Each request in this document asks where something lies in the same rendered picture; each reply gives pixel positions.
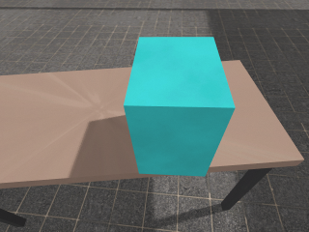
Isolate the table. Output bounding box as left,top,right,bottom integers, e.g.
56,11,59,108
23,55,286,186
0,60,304,227

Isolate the carton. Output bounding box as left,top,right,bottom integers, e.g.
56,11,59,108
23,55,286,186
124,37,236,177

